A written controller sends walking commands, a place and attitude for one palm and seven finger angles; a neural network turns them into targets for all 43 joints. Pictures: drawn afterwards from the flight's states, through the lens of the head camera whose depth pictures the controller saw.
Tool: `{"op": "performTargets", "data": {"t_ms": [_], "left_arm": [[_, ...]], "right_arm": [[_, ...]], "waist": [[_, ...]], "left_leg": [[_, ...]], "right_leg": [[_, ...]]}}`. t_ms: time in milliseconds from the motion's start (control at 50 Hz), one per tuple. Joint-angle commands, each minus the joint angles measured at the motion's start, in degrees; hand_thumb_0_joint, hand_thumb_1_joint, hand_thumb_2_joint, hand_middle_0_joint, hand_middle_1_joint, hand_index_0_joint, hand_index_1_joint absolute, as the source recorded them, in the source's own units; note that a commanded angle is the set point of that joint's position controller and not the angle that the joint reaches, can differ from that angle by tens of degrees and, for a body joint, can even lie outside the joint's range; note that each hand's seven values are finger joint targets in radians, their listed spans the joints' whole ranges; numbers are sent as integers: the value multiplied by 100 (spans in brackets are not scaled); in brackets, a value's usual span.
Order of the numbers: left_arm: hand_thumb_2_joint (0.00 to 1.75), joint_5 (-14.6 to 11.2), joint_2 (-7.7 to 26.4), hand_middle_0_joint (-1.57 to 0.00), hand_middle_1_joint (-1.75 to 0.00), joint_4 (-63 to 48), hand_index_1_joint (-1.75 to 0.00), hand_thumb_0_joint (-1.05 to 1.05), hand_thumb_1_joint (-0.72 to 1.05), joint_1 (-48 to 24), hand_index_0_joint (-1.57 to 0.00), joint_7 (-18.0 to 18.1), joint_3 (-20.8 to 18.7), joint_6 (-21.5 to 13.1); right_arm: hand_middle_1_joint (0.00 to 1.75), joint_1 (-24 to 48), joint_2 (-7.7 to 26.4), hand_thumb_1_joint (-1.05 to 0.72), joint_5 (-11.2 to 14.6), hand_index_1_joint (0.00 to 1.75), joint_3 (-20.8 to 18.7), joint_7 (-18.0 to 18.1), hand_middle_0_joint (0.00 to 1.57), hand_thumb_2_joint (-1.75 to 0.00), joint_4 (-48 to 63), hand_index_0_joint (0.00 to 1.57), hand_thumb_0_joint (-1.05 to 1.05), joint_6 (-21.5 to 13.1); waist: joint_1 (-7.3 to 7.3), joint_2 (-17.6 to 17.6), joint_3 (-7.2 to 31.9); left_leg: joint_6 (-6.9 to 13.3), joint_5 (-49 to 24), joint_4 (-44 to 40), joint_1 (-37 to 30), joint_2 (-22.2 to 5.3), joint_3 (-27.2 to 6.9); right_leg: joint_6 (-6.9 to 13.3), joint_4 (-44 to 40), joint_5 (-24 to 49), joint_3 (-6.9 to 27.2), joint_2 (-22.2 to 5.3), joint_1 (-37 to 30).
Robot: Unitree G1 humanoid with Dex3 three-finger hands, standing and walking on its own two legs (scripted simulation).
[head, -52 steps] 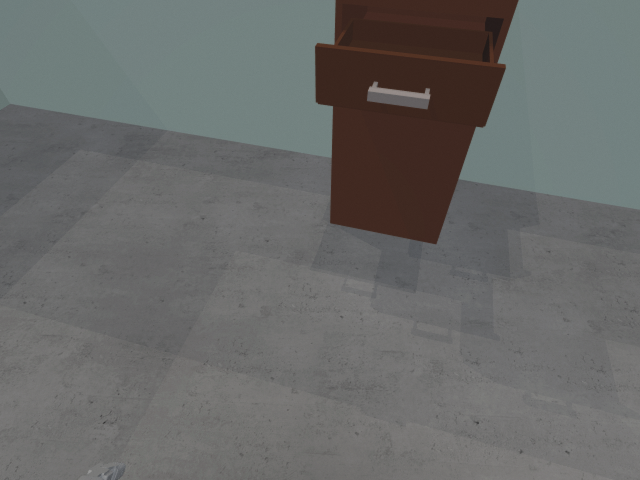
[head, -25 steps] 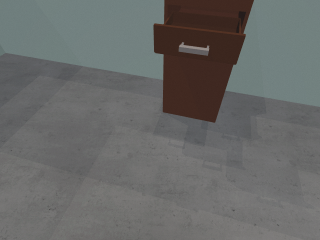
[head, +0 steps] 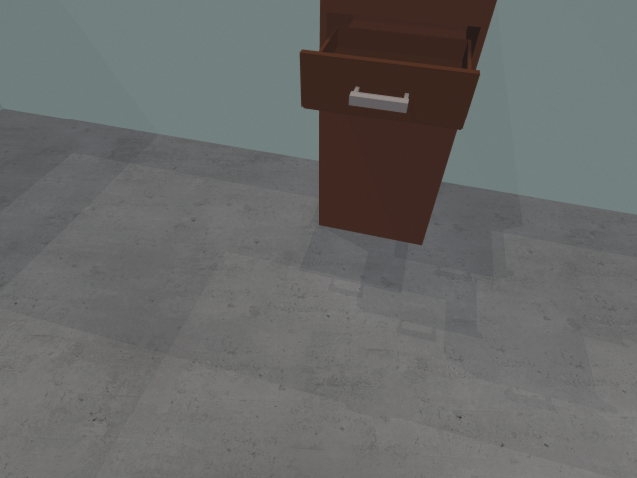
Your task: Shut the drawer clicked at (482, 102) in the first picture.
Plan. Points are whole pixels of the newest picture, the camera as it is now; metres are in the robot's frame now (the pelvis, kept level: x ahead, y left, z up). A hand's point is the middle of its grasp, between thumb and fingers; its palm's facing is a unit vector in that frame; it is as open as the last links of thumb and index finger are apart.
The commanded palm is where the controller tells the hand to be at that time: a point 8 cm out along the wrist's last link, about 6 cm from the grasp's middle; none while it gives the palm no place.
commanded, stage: look at it before walking up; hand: left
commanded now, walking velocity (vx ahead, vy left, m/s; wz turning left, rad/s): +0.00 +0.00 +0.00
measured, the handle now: (380, 97) +0.93 -0.09 +0.03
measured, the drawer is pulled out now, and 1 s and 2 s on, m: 0.29 0.29 0.29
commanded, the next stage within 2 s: walk to a spot facing it in 0.50 s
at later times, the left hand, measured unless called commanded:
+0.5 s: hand out of the picture +0.07 +0.25 -0.16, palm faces -0.02 -0.94 -0.33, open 7.4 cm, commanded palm none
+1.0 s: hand out of the picture +0.10 +0.17 -0.18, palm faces -0.12 -0.97 -0.23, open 7.4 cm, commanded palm none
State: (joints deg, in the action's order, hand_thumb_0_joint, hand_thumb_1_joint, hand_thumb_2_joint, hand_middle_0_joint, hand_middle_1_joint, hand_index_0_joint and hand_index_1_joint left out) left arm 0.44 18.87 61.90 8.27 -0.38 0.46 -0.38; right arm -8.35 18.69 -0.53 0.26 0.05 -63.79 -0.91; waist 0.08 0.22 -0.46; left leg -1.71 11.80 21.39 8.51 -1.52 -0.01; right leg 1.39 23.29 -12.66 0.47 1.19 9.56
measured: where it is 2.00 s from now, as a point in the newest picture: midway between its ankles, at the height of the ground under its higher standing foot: (345, 457)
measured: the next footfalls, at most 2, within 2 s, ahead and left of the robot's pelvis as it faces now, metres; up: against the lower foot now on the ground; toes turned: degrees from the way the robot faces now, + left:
left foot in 1.44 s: +0.42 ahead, +0.03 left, +0.00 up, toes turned -21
right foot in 1.86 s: +0.32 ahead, -0.20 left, +0.00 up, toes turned -48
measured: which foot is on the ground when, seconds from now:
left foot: down 0.00-0.96, up 0.98-1.00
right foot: down 0.00-1.00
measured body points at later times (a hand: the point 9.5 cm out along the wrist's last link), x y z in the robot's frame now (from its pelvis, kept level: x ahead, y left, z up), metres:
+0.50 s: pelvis +0.01 +0.01 +0.00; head +0.01 +0.00 +0.45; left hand +0.07 +0.30 -0.13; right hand +0.08 -0.29 -0.14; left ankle +0.00 +0.14 -0.74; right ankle +0.00 -0.10 -0.74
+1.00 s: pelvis +0.06 -0.03 -0.03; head +0.08 -0.05 +0.42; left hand +0.11 +0.22 -0.17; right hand +0.02 -0.27 -0.19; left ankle +0.00 +0.13 -0.71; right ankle +0.05 -0.10 -0.75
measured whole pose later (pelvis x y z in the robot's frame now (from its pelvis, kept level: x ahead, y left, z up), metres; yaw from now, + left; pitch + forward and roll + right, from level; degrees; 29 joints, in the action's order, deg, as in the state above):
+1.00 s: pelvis +0.06 -0.03 -0.03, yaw -10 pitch +0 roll +1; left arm 1.0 11.4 57.4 19.3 -2.1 -2.4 -1.4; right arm -18.1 13.0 -0.8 -2.2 0.0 -61.5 -0.7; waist 1.6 1.6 -2.6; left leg -1.9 27.9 50.0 13.8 -6.6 6.5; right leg 3.8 39.2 -19.6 -4.8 0.9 18.2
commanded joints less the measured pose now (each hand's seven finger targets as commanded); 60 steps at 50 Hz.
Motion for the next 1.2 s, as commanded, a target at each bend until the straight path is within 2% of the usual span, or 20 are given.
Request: {"op": "performTargets", "data": {"t_ms": [0,60,580,620,700,740,780,800,820,840,880,900,920,940,960,980,1000,1040,1100,1180], "left_arm": [[90,7,1182,-20,-30,-356,-30,0,90,-167,-20,100,-279,-134],[90,10,1188,-20,-30,-366,-30,0,90,-191,-20,100,-279,-126],[90,9,1164,-20,-30,-298,-30,0,90,-59,-20,116,-270,-147],[90,8,574,-20,-30,-146,-30,0,90,280,-20,121,-153,-35],[90,71,556,-20,-30,-382,-30,0,90,514,-20,2,-283,112],[90,79,516,-20,-30,-573,-30,0,90,581,-20,-48,-342,108],[90,73,225,-20,-30,-796,-30,0,90,547,-20,-100,-372,49],[90,71,122,-20,-30,-953,-30,0,90,300,-20,-123,-388,25],[90,88,65,-20,-30,-1073,-30,0,90,107,-20,-150,-409,-1],[90,74,39,-20,-30,-1131,-30,0,90,67,-20,-176,-427,-39],[90,66,-186,-20,-30,-1003,-30,0,90,585,-20,-217,-456,-81],[90,83,-188,-20,-30,-767,-30,0,90,1291,-20,-222,-497,-102],[90,123,310,-20,-30,-459,-30,0,90,2334,-20,-155,-609,-179],[90,69,964,-20,-30,-351,-30,0,90,2887,-20,-23,-733,-267],[90,0,790,-20,-30,-378,-30,0,90,2854,-20,80,-706,-248],[90,20,590,-20,-30,-466,-30,0,90,2462,-20,86,-650,-247],[90,41,327,-20,-30,-576,-30,0,90,2143,-20,89,-579,-270],[90,76,101,-20,-30,-657,-30,0,90,1859,-20,108,-532,-336],[90,81,28,-20,-30,-617,-30,0,90,1896,-20,96,-541,-408],[90,86,18,-20,-30,-549,-30,0,90,2019,-20,127,-537,-458]], "right_arm": [[30,257,1124,-90,-13,30,-216,98,20,-90,330,20,0,-126],[30,249,1133,-90,-11,30,-219,98,20,-90,340,20,0,-126],[30,290,1128,-90,6,30,-213,117,20,-90,299,20,0,-135],[30,-34,528,-90,-36,30,-92,97,20,-90,170,20,0,-56],[30,-320,574,-90,-79,30,-229,79,20,-90,348,20,0,14],[30,-502,668,-90,-79,30,-323,83,20,-90,476,20,0,-4],[30,-823,864,-90,-73,30,-445,110,20,-90,542,20,0,-76],[30,-935,912,-90,-60,30,-503,117,20,-90,567,20,0,-134],[30,-1019,823,-90,-75,30,-514,119,20,-90,582,20,0,-181],[30,-992,734,-90,-76,30,-521,120,20,-90,595,20,0,-212],[30,-678,645,-90,-107,30,-516,137,20,-90,655,20,0,-231],[30,-523,591,-90,-97,30,-497,132,20,-90,691,20,0,-221],[30,-404,341,-90,-16,30,-444,73,20,-90,829,20,0,-215],[30,-63,-47,-90,-9,30,-328,-5,20,-90,1233,20,0,-254],[30,349,137,-90,-22,30,-386,32,20,-90,1314,20,0,-291],[30,491,-6,-90,-21,30,-397,21,20,-90,1291,20,0,-304],[30,368,-40,-90,-69,30,-407,10,20,-90,1249,20,0,-297],[30,-25,-193,-90,-110,30,-430,-27,20,-90,1063,20,0,-225],[30,-71,-316,-90,-98,30,-457,-64,20,-90,1126,20,0,-146],[30,351,-386,-90,-77,30,-477,-120,20,-90,1424,20,0,-158]], "waist": [[3,-123,191],[0,15,179],[6,-32,293],[-4,-96,249],[15,-75,-583],[-28,172,-769],[-163,939,-703],[-240,1145,-706],[-300,982,-724],[-249,782,-603],[64,721,-333],[405,394,-66],[862,-1040,251],[919,-2426,159],[923,-1279,-3],[716,-706,-386],[504,-422,-492],[217,-311,-308],[104,-367,-220],[170,-416,-311]], "left_leg": [[256,-622,-279,-44,-517,-429],[262,-612,-305,-29,-531,-442],[259,-1069,-345,-281,-574,-412],[161,-327,-195,-311,-531,-189],[279,1754,-86,270,-552,-155],[442,2224,-188,199,-782,-415],[839,2490,-744,-295,-1507,-1184],[1113,1993,-976,-524,-1995,-1405],[1241,1245,-955,-708,-2141,-1288],[1245,535,-750,-786,-2189,-1050],[898,-403,-29,-385,-1889,-81],[635,-391,979,246,-1524,469],[280,192,2856,1484,-873,1077],[-18,2081,4609,3256,-97,1033],[61,1908,4949,3519,-352,184],[42,1410,5106,3670,-530,82],[5,1023,4965,3512,-636,13],[-91,588,4671,3153,-644,116],[-196,146,4325,3208,-607,176],[-228,-236,3817,3510,-583,178]], "right_leg": [[100,-464,698,717,-779,-16],[92,-447,680,709,-754,-19],[70,-429,1300,651,-779,-204],[40,-399,537,732,-703,-41],[210,-250,-1683,1074,-431,858],[250,222,-1907,999,-230,1371],[139,1557,-1457,335,155,2065],[30,2299,-1414,-66,-11,2428],[-9,2567,-1612,-58,-254,2677],[-12,2452,-1664,-30,-457,2601],[14,1620,-1262,-314,-482,1495],[61,911,-556,-544,-242,233],[306,-83,-771,612,-752,-1125],[1025,-1023,-58,3444,-2272,-1642],[1395,-997,150,3634,-2303,-1440],[1428,-961,39,3266,-2126,-1023],[1339,-929,173,2836,-1940,-666],[1198,-948,573,2140,-1608,-409],[1094,-990,973,1673,-1342,-348],[1084,-1008,1317,1637,-1252,-562]]}}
